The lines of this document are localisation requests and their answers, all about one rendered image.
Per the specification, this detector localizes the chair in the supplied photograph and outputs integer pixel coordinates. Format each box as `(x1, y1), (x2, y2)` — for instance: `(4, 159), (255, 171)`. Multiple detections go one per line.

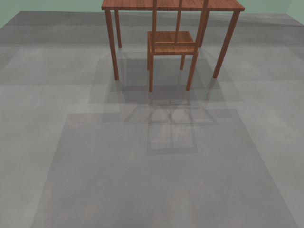
(147, 0), (209, 92)

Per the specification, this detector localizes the table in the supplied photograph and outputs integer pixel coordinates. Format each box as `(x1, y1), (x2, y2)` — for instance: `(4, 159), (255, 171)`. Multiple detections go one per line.
(101, 0), (245, 80)

